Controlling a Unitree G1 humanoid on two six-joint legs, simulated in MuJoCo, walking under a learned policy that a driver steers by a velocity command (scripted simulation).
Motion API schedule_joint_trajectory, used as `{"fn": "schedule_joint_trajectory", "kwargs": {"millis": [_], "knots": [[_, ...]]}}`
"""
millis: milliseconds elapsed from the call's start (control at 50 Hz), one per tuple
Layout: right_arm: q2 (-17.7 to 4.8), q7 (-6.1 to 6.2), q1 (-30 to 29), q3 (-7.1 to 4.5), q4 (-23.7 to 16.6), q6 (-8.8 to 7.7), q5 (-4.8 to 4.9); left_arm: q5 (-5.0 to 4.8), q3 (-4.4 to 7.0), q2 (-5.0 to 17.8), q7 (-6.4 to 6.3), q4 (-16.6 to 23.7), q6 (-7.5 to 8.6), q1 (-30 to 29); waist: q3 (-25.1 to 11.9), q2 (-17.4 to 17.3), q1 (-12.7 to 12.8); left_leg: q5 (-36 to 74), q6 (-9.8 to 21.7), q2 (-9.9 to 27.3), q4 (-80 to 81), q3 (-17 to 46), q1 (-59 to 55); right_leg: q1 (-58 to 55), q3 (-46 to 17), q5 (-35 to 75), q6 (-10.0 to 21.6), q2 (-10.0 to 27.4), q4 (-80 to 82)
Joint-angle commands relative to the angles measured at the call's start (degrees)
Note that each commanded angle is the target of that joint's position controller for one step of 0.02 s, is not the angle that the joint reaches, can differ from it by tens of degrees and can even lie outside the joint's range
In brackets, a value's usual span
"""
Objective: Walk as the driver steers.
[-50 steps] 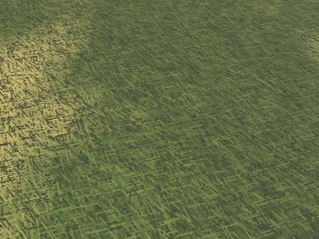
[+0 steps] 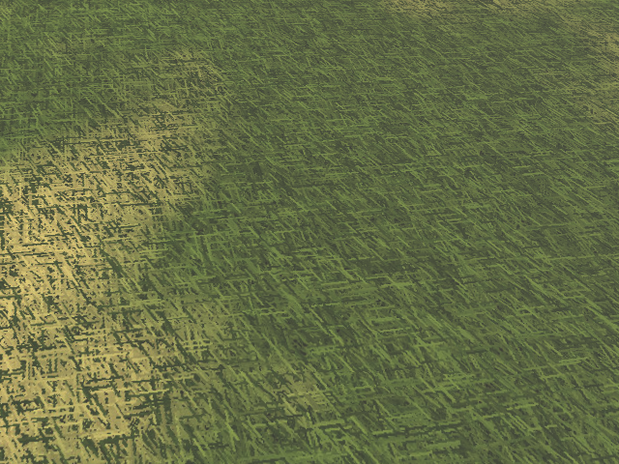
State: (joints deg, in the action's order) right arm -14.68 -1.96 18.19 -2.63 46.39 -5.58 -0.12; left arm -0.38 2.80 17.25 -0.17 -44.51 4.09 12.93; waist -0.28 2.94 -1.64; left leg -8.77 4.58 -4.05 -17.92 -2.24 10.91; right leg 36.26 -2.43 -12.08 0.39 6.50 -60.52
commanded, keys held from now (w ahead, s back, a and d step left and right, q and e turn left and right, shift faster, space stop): w+e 0.58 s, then w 0.24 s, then w+e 0.18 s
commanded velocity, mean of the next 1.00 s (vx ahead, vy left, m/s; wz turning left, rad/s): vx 0.50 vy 0.00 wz -0.36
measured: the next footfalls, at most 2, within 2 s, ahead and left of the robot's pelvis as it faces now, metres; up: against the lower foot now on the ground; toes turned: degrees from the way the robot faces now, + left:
right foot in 0.34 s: +0.34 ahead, -0.16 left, +0.00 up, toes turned -10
left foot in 0.84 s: +0.66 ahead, -0.04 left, +0.00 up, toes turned -22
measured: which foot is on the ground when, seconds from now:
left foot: down 0.00-0.36, up 0.38-0.82, down 0.84-1.00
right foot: up 0.00-0.32, down 0.34-0.86, up 0.88-1.00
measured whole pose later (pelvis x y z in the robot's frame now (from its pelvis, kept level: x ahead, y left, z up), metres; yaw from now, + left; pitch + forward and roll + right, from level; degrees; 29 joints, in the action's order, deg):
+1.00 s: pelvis +0.54 -0.10 -0.01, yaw -24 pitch +2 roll +1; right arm -14.6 -1.0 11.6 -2.8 42.4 -6.3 -0.5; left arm -1.4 3.1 16.5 -0.1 -42.6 2.3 19.4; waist 0.2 2.5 0.2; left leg -10.2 2.5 -1.7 -25.9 -3.2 17.4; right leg 25.1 -5.3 -20.6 1.7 -0.6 -66.2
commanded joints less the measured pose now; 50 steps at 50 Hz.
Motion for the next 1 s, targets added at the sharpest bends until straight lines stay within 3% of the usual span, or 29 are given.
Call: {"fn": "schedule_joint_trajectory", "kwargs": {"millis": [20,120,180,240,260,300,320,340,360,380,400,420,440,460,480,540,580,640,720,780,820,840,860,880,900,920,940,960,1000], "knots": [[-7.92,0.81,-1.98,-1.81,-2.73,-1.02,-0.02,0.27,0.71,2.16,-0.21,3.13,0.01,0.83,0.79,-5.93,2.11,14.25,9.67,15.77,10.14,11.10,-2.01,5.14,-1.32,8.17,-1.08,1.93,5.24],[-9.20,1.57,1.24,-1.85,-0.31,-0.61,-0.06,-0.55,0.08,0.63,1.10,5.26,0.46,-7.31,2.52,-5.60,-1.59,12.94,6.62,15.43,10.83,4.49,-5.96,4.29,-0.14,19.12,0.37,-0.12,19.08],[-9.58,1.72,3.61,-1.94,1.58,-0.04,0.08,-0.96,-0.12,0.43,2.11,7.73,0.55,-11.93,4.25,-5.23,-3.47,13.25,6.18,17.57,9.67,2.71,-11.96,6.97,-0.05,17.56,1.44,-1.27,23.12],[-9.87,2.01,4.07,-2.08,2.64,0.96,0.33,-0.98,-0.22,0.38,3.44,10.22,0.64,-14.73,4.87,-5.52,-3.72,18.00,5.09,19.48,6.32,1.24,-17.54,8.61,1.44,11.88,2.90,-2.15,25.34],[-10.25,2.20,3.51,-2.19,2.63,1.33,0.45,-0.92,-0.17,0.53,3.86,10.82,0.66,-14.72,4.50,-5.94,-3.22,22.38,4.46,19.73,4.42,0.43,-18.49,7.48,2.61,9.23,3.58,-2.77,25.82],[-11.95,2.79,1.61,-2.62,1.86,2.00,0.61,-0.58,0.66,2.14,4.16,11.08,0.47,-11.22,0.94,-7.97,-0.51,41.87,2.95,19.10,-3.02,-1.99,-18.45,-0.96,6.63,3.73,5.46,-6.29,25.98],[-12.51,3.18,0.81,-2.77,1.50,2.51,0.63,-0.53,1.76,3.89,4.01,9.94,0.31,-5.19,-2.83,-8.27,2.97,50.57,1.94,18.01,-11.23,-3.64,-17.27,-9.44,8.32,3.43,6.83,-8.79,27.18],[-12.15,3.60,0.49,-2.57,0.89,2.70,0.59,-0.69,3.48,6.94,3.41,7.75,0.17,3.94,-7.66,-6.72,7.39,48.74,-0.01,15.70,-23.45,-5.57,-11.01,-23.51,6.95,7.26,8.96,-9.91,30.13],[-9.57,3.76,1.46,-1.40,-1.07,1.84,-0.93,-0.51,5.14,12.71,2.10,6.42,-0.43,12.85,-14.43,2.38,9.77,25.64,-2.26,11.99,-42.86,-6.68,4.69,-41.92,-10.45,11.57,13.44,1.98,30.04],[-3.06,2.48,6.06,0.76,-2.70,-0.22,-1.08,-0.69,5.03,14.81,2.23,7.62,0.00,10.59,-21.11,14.50,4.40,-21.99,-5.17,-0.62,-61.72,1.17,27.88,-59.28,-42.90,4.49,24.80,13.99,39.10],[-9.41,1.32,1.31,-0.69,-3.06,-2.34,0.39,-0.49,3.92,9.85,2.16,7.58,-0.07,11.70,-20.99,6.74,7.98,-20.48,-3.76,3.51,-64.34,10.07,33.87,-58.95,-41.26,-0.48,21.98,12.44,41.84],[-10.00,0.95,-3.99,-0.81,-5.06,-3.18,2.03,-0.16,3.30,7.69,1.88,7.85,-0.01,9.34,-12.89,3.61,7.63,-16.26,-2.88,5.68,-62.22,8.71,35.62,-51.73,-32.00,2.47,19.45,10.07,42.05],[-8.84,1.27,-5.64,-0.58,-5.50,-3.33,1.32,-0.18,3.04,7.06,1.96,8.46,0.06,5.66,-7.34,-3.44,4.87,-12.57,-2.99,8.03,-56.63,7.99,33.68,-42.17,-25.61,8.47,17.80,7.53,43.02],[-9.30,1.77,-6.12,-1.12,-5.37,-2.84,0.10,-0.06,2.55,5.43,1.91,9.38,0.10,2.62,-5.10,-4.50,3.02,-10.67,-3.57,9.71,-51.71,7.61,30.26,-35.78,-21.49,13.78,16.77,5.61,44.04],[-9.04,1.79,-5.08,-1.33,-5.60,-2.05,-0.30,0.38,2.33,5.09,1.80,10.17,0.05,1.13,-3.95,-2.95,1.21,-9.65,-4.17,10.39,-49.79,7.71,27.03,-31.11,-19.88,16.24,16.77,4.27,45.56],[-7.11,2.21,-4.58,-1.24,-6.27,-0.34,-0.96,-0.07,2.76,6.21,1.18,9.87,0.41,1.37,-2.43,-1.37,-0.10,-6.74,-6.96,10.08,-43.14,6.22,24.99,-24.26,-16.02,20.70,17.54,2.45,47.79],[-6.15,2.48,-8.88,-0.91,-7.69,-0.04,-1.10,-0.29,3.15,7.44,0.42,9.21,0.26,2.87,-0.92,-0.77,1.09,-0.51,-8.27,9.22,-35.62,5.59,25.77,-22.18,-13.67,20.36,16.52,0.90,48.15],[-4.39,1.93,-14.51,-0.17,-8.40,-0.44,-0.79,-0.61,2.90,6.88,-0.17,7.81,-0.12,5.21,-0.86,0.98,3.84,11.75,-8.10,7.41,-21.95,4.77,21.91,-21.83,-9.96,16.18,13.21,-1.67,47.18],[-5.33,0.85,-20.29,-0.24,-10.12,-1.32,0.18,-0.79,2.80,7.22,-0.03,5.40,-0.17,9.14,0.49,1.98,6.66,15.20,-6.48,6.21,-14.36,4.97,20.40,-26.31,-13.09,11.11,12.39,1.17,45.38],[-7.02,0.30,-20.92,-0.90,-11.10,-1.98,0.21,-0.64,2.92,7.53,-0.19,4.40,-0.65,9.81,0.98,2.89,6.21,8.46,-4.03,5.67,-10.79,5.11,20.77,-32.70,-16.82,13.14,11.59,4.10,41.88],[-7.97,0.39,-16.26,-1.56,-10.19,-2.30,0.19,-0.60,2.96,7.63,-0.28,4.29,-1.15,8.42,-0.22,4.00,3.28,5.32,-1.89,4.32,-7.89,3.28,14.33,-34.03,-16.81,21.42,10.25,3.58,37.69],[-9.57,0.74,-10.33,-2.49,-8.76,-2.53,-0.28,-0.51,2.44,6.22,-0.23,4.58,-1.22,7.97,-4.27,3.05,0.39,6.94,-0.03,4.94,-6.90,3.78,4.18,-32.15,-15.23,27.07,8.81,0.40,30.77],[-12.61,1.19,-0.83,-3.42,-7.83,-2.65,-0.95,0.24,1.39,4.00,-0.18,5.96,-1.09,6.82,-12.27,-1.43,-4.13,8.87,3.85,13.51,-8.69,12.18,-11.30,-24.04,-11.93,19.51,6.59,-3.23,16.14],[-16.65,1.10,5.90,-4.81,-5.59,-1.90,-1.06,-1.03,0.19,0.06,-0.13,6.01,-0.32,14.95,-19.91,-17.71,-2.60,-1.59,12.79,25.48,-6.10,35.03,-32.09,-2.23,-5.70,-8.35,2.24,-11.63,-3.46],[-11.70,0.76,6.78,-3.70,-5.20,-1.56,0.48,-1.51,0.79,4.13,-0.24,5.34,0.02,13.88,-17.39,-16.24,-3.87,-13.44,12.24,27.70,-0.91,43.35,-31.03,6.16,-8.60,-20.43,1.77,-9.89,-11.03],[-8.89,0.97,3.59,-2.84,-5.73,-1.27,0.57,-1.86,1.81,7.34,-0.22,6.11,-0.06,8.30,-8.99,-10.59,-4.42,-15.87,9.36,25.85,0.53,36.00,-23.67,8.95,-8.81,-15.63,1.70,-7.38,-13.46],[-7.78,1.08,-0.26,-2.31,-6.45,-0.93,-0.05,-1.48,1.75,6.85,-0.29,6.94,-0.25,4.89,-4.74,-6.62,-3.04,-11.54,7.57,23.53,1.73,29.16,-16.46,7.59,-6.81,-11.16,1.43,-5.03,-12.11],[-6.39,1.08,-2.60,-1.85,-6.25,-0.81,-0.31,-0.89,1.90,6.11,-0.15,7.42,-0.39,3.11,-1.10,-6.06,-1.83,-6.98,6.92,21.22,3.73,24.21,-10.75,6.58,-6.24,-8.20,1.10,-3.61,-9.01],[-5.45,1.11,-4.49,-1.58,-5.80,-1.24,-0.66,-1.14,2.10,4.43,0.11,6.81,-1.20,5.01,0.03,-9.22,0.52,-1.23,5.72,18.29,6.76,16.81,-5.00,1.81,-5.30,-4.82,0.77,-1.53,-6.04]]}}
Velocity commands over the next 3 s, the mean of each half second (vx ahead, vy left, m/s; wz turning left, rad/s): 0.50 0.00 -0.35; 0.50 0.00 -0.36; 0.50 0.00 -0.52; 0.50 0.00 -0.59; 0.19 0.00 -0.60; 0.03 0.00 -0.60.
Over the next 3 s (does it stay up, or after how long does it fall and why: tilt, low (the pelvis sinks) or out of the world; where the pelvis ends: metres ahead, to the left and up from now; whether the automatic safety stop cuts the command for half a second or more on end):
stays up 1.09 -0.59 0.00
